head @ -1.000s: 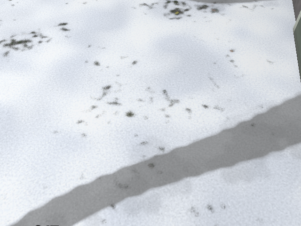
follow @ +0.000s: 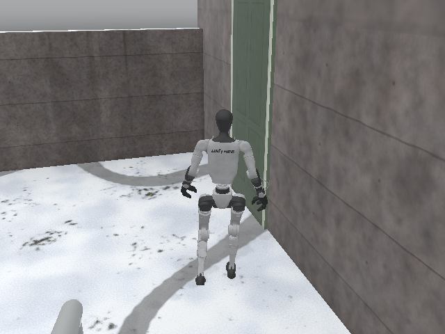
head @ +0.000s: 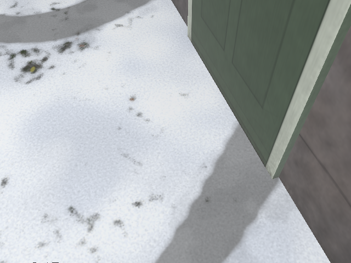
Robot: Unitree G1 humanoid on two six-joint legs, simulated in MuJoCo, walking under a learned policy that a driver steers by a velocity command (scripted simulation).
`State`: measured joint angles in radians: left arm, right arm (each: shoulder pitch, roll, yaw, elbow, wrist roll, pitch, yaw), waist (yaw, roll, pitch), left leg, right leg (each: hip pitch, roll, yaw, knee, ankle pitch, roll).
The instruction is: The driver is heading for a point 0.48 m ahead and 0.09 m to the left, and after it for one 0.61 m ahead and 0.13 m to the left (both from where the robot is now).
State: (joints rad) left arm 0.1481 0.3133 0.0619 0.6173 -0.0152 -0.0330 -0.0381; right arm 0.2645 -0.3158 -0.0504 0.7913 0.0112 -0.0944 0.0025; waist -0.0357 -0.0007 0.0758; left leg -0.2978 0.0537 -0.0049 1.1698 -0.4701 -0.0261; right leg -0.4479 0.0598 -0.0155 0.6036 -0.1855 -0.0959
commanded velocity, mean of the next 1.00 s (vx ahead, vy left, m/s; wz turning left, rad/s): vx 0.41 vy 0.00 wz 0.05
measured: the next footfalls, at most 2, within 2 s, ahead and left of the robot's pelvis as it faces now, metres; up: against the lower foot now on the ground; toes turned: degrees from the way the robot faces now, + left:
left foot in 0.44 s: +0.44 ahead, +0.12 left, +0.00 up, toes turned -5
right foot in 0.88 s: +0.69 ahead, -0.03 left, +0.00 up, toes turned +11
